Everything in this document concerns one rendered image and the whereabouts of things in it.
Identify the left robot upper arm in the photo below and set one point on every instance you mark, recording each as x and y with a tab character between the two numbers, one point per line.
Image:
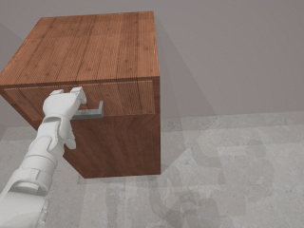
20	210

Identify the drawer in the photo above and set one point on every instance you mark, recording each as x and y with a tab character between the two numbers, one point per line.
120	98

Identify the cabinet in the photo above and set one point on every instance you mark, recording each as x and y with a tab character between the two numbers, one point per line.
96	49

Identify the left robot hand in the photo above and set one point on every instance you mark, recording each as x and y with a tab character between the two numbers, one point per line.
65	104

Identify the robot left forearm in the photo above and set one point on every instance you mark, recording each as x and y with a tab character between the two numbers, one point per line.
34	175

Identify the handle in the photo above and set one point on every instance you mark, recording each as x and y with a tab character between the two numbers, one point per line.
89	113

